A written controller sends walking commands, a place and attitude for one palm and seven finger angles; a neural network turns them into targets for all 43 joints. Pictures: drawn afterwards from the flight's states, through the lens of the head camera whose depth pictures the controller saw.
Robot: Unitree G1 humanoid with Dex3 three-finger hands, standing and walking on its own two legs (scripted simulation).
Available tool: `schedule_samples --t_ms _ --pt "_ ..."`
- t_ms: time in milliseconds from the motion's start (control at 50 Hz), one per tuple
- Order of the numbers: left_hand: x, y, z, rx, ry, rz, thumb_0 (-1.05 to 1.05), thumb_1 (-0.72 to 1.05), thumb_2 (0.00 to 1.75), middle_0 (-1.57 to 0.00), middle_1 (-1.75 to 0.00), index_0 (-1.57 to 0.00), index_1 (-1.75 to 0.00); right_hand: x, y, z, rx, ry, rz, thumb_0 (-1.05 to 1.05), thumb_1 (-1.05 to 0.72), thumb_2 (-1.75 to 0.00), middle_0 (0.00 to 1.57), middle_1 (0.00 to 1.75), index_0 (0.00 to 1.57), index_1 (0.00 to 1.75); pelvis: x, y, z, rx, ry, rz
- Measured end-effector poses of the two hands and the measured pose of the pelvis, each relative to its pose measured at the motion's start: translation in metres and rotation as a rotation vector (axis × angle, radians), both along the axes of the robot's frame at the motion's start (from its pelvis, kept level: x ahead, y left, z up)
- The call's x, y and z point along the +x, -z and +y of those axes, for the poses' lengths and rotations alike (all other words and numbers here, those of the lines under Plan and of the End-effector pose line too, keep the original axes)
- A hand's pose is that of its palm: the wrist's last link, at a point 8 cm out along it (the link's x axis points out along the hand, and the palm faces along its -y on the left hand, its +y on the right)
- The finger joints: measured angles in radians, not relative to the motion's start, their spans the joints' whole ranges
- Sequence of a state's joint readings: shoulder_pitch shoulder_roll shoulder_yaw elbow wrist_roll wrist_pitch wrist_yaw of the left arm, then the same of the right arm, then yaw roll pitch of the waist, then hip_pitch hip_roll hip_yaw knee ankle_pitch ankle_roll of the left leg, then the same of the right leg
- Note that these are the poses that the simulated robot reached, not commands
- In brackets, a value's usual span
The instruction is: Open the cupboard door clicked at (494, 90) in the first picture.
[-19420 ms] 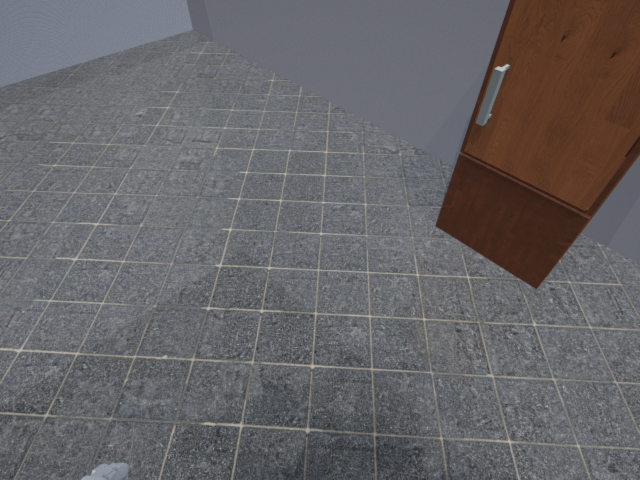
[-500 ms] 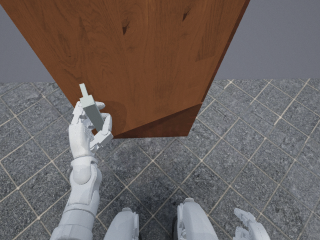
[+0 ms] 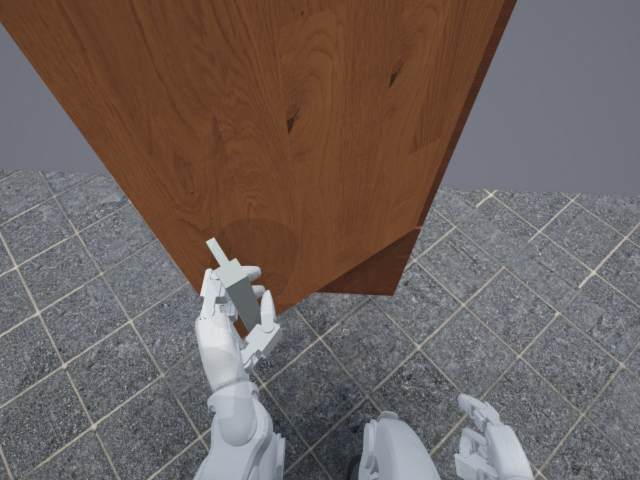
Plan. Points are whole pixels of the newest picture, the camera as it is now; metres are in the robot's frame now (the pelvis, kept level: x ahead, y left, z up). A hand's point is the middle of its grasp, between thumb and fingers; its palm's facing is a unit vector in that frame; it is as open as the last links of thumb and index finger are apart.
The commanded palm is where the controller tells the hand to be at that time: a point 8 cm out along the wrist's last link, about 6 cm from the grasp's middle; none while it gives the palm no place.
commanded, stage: open thumb and fingers to let go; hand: left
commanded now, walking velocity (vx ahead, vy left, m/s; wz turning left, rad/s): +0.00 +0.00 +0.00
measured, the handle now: (237, 290) +0.34 +0.12 +0.01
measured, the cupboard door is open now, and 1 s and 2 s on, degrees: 37 39 42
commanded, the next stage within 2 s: slide the hand sideways off the handle in 0.92 s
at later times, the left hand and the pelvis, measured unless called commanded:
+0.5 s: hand (276, 330) +0.29 +0.07 +0.00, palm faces +0.36 -0.93 -0.03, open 10.1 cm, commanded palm +0.24 +0.11 +0.00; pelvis -0.02 -0.01 -0.01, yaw +1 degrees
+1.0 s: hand (272, 332) +0.29 +0.07 +0.00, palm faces +0.30 -0.95 -0.03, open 14.3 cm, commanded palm +0.24 +0.11 +0.00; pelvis -0.02 +0.02 -0.01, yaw +0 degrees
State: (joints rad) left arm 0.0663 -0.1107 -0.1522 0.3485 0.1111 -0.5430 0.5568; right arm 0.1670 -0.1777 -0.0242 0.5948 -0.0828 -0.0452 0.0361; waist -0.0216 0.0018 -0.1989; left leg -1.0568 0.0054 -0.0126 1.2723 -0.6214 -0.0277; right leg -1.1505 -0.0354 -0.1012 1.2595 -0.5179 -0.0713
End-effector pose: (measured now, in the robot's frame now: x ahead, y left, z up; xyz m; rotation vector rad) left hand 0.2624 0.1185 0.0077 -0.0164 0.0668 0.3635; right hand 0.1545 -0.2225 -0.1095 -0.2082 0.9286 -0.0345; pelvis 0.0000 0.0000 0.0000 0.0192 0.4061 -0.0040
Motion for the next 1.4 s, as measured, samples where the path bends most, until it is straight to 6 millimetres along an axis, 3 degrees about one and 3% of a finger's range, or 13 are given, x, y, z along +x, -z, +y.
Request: schedule_samples --t_ms 120,300,400,600,740,1060,1220,1400 --pt "-0.015 0.000 -0.015 0.026 0.030 -0.001 0.02 0.64 0.72 -0.32 -1.32 -0.36 -1.35 0.007 0.001 -0.006 -0.011 -0.015 -0.051 0.01 -0.90 -0.90 0.20 0.30 0.20 0.30 -0.003 0.004 -0.006 0.004 -0.010 -0.002" --pt "-0.006 0.003 -0.011 0.050 -0.003 -0.012 0.01 0.55 0.74 -0.37 -1.32 -0.38 -1.33 0.017 0.007 0.000 0.005 -0.036 -0.108 0.01 -0.90 -0.90 0.20 0.30 0.20 0.30 -0.014 0.012 -0.010 0.009 -0.020 -0.007" --pt "-0.007 0.002 -0.010 0.036 -0.001 0.002 0.01 0.35 0.66 -0.36 -1.30 -0.39 -1.30 0.012 0.005 0.004 0.018 -0.036 -0.114 0.01 -0.90 -0.90 0.20 0.30 0.20 0.30 -0.016 0.010 -0.008 0.008 -0.019 -0.015" --pt "-0.007 0.002 -0.009 0.036 0.014 -0.007 0.01 -0.22 0.42 -0.32 -1.23 -0.33 -1.22 -0.005 0.007 0.003 -0.003 -0.025 -0.079 0.01 -0.90 -0.90 0.20 0.30 0.20 0.30 -0.019 0.011 -0.001 0.002 -0.014 -0.016" --pt "-0.005 0.003 -0.009 0.037 0.027 -0.010 0.00 -0.43 0.34 -0.28 -1.06 -0.30 -1.05 -0.012 0.007 0.006 -0.015 -0.019 -0.062 0.01 -0.90 -0.90 0.20 0.30 0.20 0.30 -0.019 0.011 0.005 -0.004 -0.011 -0.015" --pt "-0.009 0.002 -0.002 0.043 0.079 -0.006 -0.01 -0.50 0.30 -0.42 -0.65 -0.42 -0.70 0.000 0.004 0.026 0.002 -0.053 -0.093 0.01 -0.90 -0.90 0.20 0.30 0.20 0.30 -0.021 0.011 0.017 -0.014 -0.012 -0.016" --pt "-0.020 0.004 0.009 0.047 0.525 -0.047 -0.01 -0.50 0.30 -0.27 -0.43 -0.21 -0.45 -0.002 0.006 0.023 0.002 -0.017 -0.110 0.01 -0.90 -0.90 0.20 0.30 0.20 0.30 -0.025 0.020 0.024 -0.024 -0.024 -0.032" --pt "-0.027 0.003 0.002 -0.014 0.513 -0.034 -0.01 -0.50 0.30 -0.18 -0.36 -0.22 -0.36 -0.004 0.003 0.026 0.008 0.002 -0.124 0.01 -0.90 -0.90 0.20 0.30 0.20 0.30 -0.025 0.024 0.032 -0.014 -0.003 -0.022"
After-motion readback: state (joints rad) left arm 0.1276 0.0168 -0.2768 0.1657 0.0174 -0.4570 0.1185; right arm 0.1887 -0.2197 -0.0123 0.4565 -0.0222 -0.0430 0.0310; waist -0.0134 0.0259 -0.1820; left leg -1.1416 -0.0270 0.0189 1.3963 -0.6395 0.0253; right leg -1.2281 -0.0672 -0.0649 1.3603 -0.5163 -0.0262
